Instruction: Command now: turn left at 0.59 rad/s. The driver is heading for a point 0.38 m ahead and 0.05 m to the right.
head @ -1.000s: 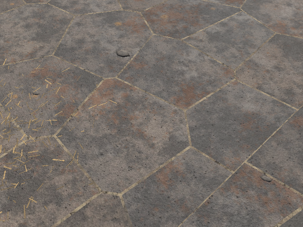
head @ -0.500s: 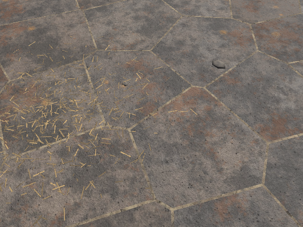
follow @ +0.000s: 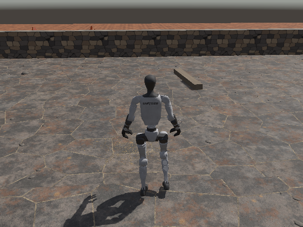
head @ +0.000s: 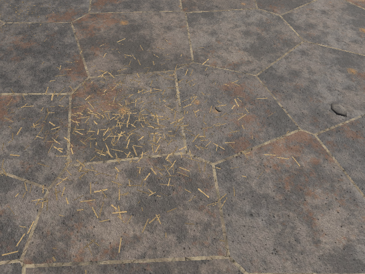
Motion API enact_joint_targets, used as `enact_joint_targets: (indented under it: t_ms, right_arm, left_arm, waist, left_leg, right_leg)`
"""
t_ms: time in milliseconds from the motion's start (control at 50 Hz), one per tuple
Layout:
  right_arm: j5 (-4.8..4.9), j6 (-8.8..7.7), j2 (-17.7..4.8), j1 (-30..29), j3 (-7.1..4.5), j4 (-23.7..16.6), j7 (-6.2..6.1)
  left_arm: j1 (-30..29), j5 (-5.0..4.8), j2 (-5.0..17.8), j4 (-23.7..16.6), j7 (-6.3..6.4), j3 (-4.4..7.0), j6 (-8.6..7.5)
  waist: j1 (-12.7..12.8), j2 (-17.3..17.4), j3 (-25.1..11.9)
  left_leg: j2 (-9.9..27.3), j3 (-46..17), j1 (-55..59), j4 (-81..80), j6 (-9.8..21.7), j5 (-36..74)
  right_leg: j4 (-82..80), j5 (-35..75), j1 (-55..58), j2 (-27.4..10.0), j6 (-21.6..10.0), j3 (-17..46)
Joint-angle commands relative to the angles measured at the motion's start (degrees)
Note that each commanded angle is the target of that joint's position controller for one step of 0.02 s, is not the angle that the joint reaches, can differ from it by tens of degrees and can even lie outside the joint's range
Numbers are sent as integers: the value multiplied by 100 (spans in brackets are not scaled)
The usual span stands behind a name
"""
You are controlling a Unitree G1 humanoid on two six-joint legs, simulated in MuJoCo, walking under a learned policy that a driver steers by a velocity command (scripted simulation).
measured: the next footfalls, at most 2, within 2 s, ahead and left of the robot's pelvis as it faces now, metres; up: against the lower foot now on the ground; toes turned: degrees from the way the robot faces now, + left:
right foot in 0.20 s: +0.03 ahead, -0.15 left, +0.00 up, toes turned +4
left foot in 0.56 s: +0.15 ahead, +0.06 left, +0.00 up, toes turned +10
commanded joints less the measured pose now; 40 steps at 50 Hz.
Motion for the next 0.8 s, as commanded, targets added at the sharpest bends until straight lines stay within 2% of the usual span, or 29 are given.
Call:
enact_joint_targets:
  t_ms: [20, 100, 140, 180, 200, 220, 240, 260, 280, 300, 320, 380, 400, 420, 480, 520, 540, 560, 580, 600, 620, 640, 660, 680, 700, 720, 740, 760, 800]
  right_arm:
    - [26, -60, -919, 120, -243, -448, 36]
    - [87, 99, -820, 185, -224, -432, 46]
    - [132, 188, -827, -90, -194, -383, 41]
    - [40, 222, -552, -135, -88, -244, 19]
    - [-29, 204, -268, -60, -5, -162, -37]
    - [-79, 149, 169, -147, 91, -433, -33]
    - [-189, 98, -146, -521, 3, -431, -137]
    - [-135, 100, -164, -545, -2, -276, -291]
    - [-148, 141, -269, -431, -10, -97, -387]
    - [-238, 165, -201, -355, -24, 10, -405]
    - [-302, 159, -181, -354, -6, 13, -329]
    - [-174, 194, 78, -380, 65, 162, 16]
    - [-282, 208, 195, -57, 119, 339, 141]
    - [-269, 199, 64, 54, 72, 371, 190]
    - [-231, 125, -299, 22, -60, 300, 35]
    - [-273, 119, -370, 314, -99, 347, -177]
    - [-259, 106, -324, 704, -101, 461, -269]
    - [-157, 44, -332, 1617, -118, 802, -318]
    - [14, -30, -659, 2148, -187, 874, -451]
    - [7, -108, -914, 1883, -58, 652, -320]
    - [-160, -212, -849, 1554, -121, 601, -304]
    - [-47, -184, -538, 1058, -29, 679, -290]
    - [99, -113, 106, 347, 228, 548, -286]
    - [123, -60, 561, -202, 435, 437, -297]
    - [-36, 37, 613, -393, 493, 389, -318]
    - [-104, 82, 198, -724, 415, 325, -278]
    - [-164, 73, -203, -1215, 324, 231, -251]
    - [-187, -34, -424, -731, 225, 345, -383]
    - [-6, -125, -128, 706, 303, 843, -574]
  left_arm:
    - [-139, 5, 307, -381, 3, -27, 3]
    - [-195, 99, 185, -372, -119, -190, -98]
    - [-54, -22, 132, -359, -248, -228, -213]
    - [188, -61, 120, -360, -330, -246, -384]
    - [805, -7, 231, -236, -315, -206, -490]
    - [1502, 89, 1100, -108, -287, 37, -611]
    - [1732, 141, 885, 14, -325, 12, -612]
    - [1255, 49, 599, -13, -375, -39, -591]
    - [852, -57, 155, -127, -375, -138, -570]
    - [752, -129, -79, -109, -354, -222, -533]
    - [526, -139, -111, -184, -308, -230, -509]
    - [407, -40, 175, -193, -297, -148, -575]
    - [651, 136, 298, -69, -313, -110, -562]
    - [724, 176, 400, 22, -355, -60, -560]
    - [530, 44, 595, 1, -418, 39, -599]
    - [169, 23, 615, -208, -387, 96, -604]
    - [-161, -20, 706, -349, -394, 137, -603]
    - [-556, -45, 659, -474, -473, 133, -597]
    - [-450, -14, 309, -587, -570, 55, -612]
    - [351, 62, -399, -591, -633, -125, -629]
    - [-306, -143, -130, -820, -580, -47, -563]
    - [-401, -88, -46, -834, -492, -50, -474]
    - [-183, 90, 110, -707, -419, -25, -401]
    - [33, 275, -117, -638, -377, -124, -352]
    - [573, 461, -345, -289, -498, -232, -281]
    - [945, 421, -400, -118, -625, -243, -238]
    - [1171, 293, -386, -69, -746, -247, -205]
    - [734, 317, 39, -175, -734, -142, -201]
    - [-378, 284, 86, -443, -652, -94, -239]
  waist:
    - [-90, 621, -364]
    - [-361, 690, 12]
    - [-139, 577, 74]
    - [77, 488, -25]
    - [325, 95, -163]
    - [503, -1209, -50]
    - [663, -379, 121]
    - [408, -187, 442]
    - [334, -281, 328]
    - [256, -543, 278]
    - [108, -386, 211]
    - [16, -86, -53]
    - [-10, -195, -123]
    - [-59, -189, -43]
    - [-120, -429, -109]
    - [-172, -489, -250]
    - [-407, -301, -228]
    - [-875, 102, -308]
    - [-992, 843, -681]
    - [-345, 1670, -1444]
    - [-572, 166, -490]
    - [-293, -60, -144]
    - [70, -201, -346]
    - [298, 111, -334]
    - [496, 275, -298]
    - [757, 279, -166]
    - [1004, 25, -127]
    - [491, 25, -51]
    - [-413, 116, -105]
  left_leg:
    - [1653, -1632, 748, -11, 1372, 2872]
    - [1461, -2217, 157, -446, 1236, -1606]
    - [1281, -2244, -317, -293, 1209, -2302]
    - [1033, -2158, -982, 243, 1038, -2258]
    - [736, -1895, -1579, 1143, 692, -2244]
    - [-403, -695, -3336, 2936, -199, -2379]
    - [-129, -836, -4236, 3728, -397, -2260]
    - [141, -781, -4565, 4201, -504, -1566]
    - [349, -495, -4313, 4469, -595, -1039]
    - [432, -231, -4012, 4501, -630, -699]
    - [537, 72, -3564, 4422, -688, -531]
    - [791, 761, -2365, 3614, -950, 250]
    - [835, 810, -1761, 3910, -880, 745]
    - [805, 849, -1638, 3748, -828, 836]
    - [709, 1000, -1445, 3262, -660, 287]
    - [514, 1181, -1103, 2844, -604, -188]
    - [322, 1392, -502, 2430, -539, -216]
    - [180, 1527, 671, 1555, -314, 791]
    - [719, 673, 1633, 845, 674, 3290]
    - [2533, -2268, 2369, 235, 2540, 5236]
    - [2884, -2605, 1594, 95, 2351, 5008]
    - [2786, -2124, 1092, 290, 1897, 3767]
    - [2381, -1496, 582, 524, 1475, 3399]
    - [2042, -1005, 51, 475, 1173, 3113]
    - [1551, -357, -1076, 464, 898, 2700]
    - [1166, 172, -2322, 334, 792, 2616]
    - [916, 580, -3235, 303, 617, 2170]
    - [947, 455, -2328, 515, 643, 1183]
    - [1389, -107, 55, 1418, 769, 628]
  right_leg:
    - [-539, -309, -199, -63, 18, -54]
    - [-1746, -651, 358, 112, -325, -322]
    - [-2664, -122, 1178, 318, -553, -544]
    - [-3039, 162, 2281, 202, -899, -354]
    - [-3186, 230, 3062, -338, -1297, 251]
    - [-4009, 363, 3801, -1943, -3017, 3040]
    - [-4406, 287, 4025, -2401, -3411, 3882]
    - [-4405, 74, 3857, -2244, -3046, 3219]
    - [-4467, -180, 3532, -1744, -2684, 2489]
    - [-4488, 653, 3243, -1395, -2529, 1885]
    - [-4445, 2109, 2876, -1237, -2417, 1342]
    - [-4182, 4626, 2183, -718, -2199, 46]
    - [-3848, 5015, 1819, -632, -2142, -222]
    - [-3690, 5335, 1693, -671, -2146, -260]
    - [-3128, 6105, 2018, -895, -2098, -32]
    - [-2455, 6330, 2219, -901, -1993, 42]
    - [-1855, 6229, 1870, -838, -1905, -22]
    - [-689, 5709, 1091, -485, -1701, -169]
    - [1538, 2869, 224, 379, -1151, -518]
    - [2916, -2155, -1229, 1019, -682, 23]
    - [2952, -1838, -1855, 626, -738, 710]
    - [2610, -1361, -2225, 150, -753, 712]
    - [2095, -1159, -1931, -183, -712, 602]
    - [1395, -960, -1549, -385, -609, 619]
    - [1139, 442, -352, -433, -586, 464]
    - [1090, 1402, 705, -336, -528, 65]
    - [772, 1913, 1710, -247, -465, -251]
    - [248, 3028, 778, -388, -439, 20]
    - [-1145, 2554, -1098, -555, -340, 94]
